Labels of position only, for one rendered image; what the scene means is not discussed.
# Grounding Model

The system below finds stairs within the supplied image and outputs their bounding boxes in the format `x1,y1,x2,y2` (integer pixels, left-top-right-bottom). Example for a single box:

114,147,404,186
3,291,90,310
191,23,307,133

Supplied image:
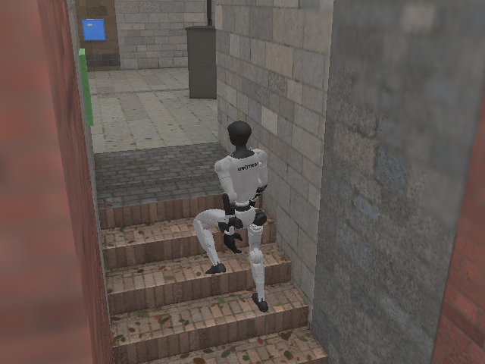
99,192,328,364

